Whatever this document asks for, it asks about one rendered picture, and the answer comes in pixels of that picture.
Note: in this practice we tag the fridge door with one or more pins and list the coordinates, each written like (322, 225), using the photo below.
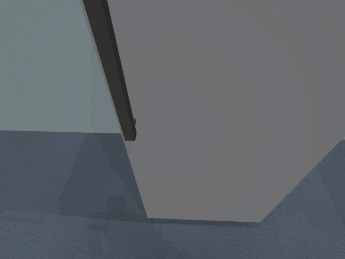
(235, 101)

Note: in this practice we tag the handle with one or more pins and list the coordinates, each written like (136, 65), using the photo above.
(102, 28)

